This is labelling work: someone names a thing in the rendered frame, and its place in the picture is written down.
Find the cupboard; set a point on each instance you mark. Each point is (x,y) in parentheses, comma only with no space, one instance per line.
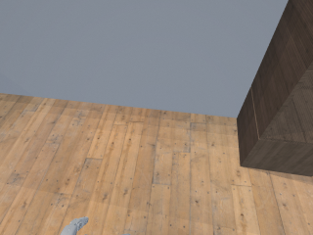
(275,123)

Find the left robot hand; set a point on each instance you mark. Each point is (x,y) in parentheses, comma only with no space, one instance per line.
(74,226)

